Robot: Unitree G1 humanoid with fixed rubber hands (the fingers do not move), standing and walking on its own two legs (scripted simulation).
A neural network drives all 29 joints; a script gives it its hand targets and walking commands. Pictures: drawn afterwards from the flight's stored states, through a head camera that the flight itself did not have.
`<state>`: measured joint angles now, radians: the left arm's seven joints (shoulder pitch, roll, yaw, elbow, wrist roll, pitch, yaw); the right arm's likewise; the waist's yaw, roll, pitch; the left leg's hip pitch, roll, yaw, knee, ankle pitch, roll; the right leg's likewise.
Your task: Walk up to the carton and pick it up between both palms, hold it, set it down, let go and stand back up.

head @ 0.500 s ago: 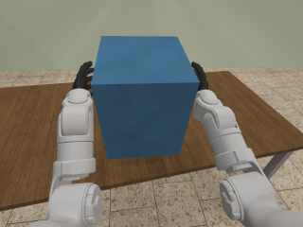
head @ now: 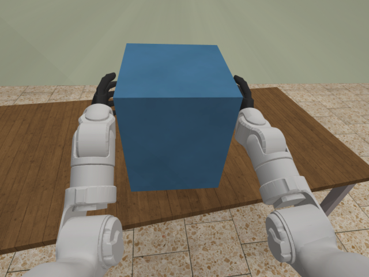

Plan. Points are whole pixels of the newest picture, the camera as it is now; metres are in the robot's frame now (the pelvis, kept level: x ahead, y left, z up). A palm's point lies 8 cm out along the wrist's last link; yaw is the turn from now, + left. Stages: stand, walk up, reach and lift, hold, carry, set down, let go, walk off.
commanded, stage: hold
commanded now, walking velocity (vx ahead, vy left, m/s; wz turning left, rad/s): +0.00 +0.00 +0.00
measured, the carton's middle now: (174, 118) +0.39 +0.01 +0.18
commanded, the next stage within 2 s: none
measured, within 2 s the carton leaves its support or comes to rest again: neither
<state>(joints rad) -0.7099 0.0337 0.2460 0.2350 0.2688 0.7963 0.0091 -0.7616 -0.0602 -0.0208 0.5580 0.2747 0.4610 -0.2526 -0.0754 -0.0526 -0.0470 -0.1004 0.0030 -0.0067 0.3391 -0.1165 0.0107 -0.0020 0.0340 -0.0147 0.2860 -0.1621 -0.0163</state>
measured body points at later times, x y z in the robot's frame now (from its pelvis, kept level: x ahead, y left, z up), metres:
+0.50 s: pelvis +0.01 +0.00 +0.00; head -0.05 +0.03 +0.44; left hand +0.39 +0.16 +0.22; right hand +0.38 -0.14 +0.22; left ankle +0.05 +0.11 -0.75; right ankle +0.01 -0.11 -0.75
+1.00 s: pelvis +0.00 +0.00 +0.00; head -0.06 +0.03 +0.44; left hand +0.38 +0.16 +0.22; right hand +0.38 -0.14 +0.22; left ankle +0.05 +0.11 -0.75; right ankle +0.01 -0.11 -0.75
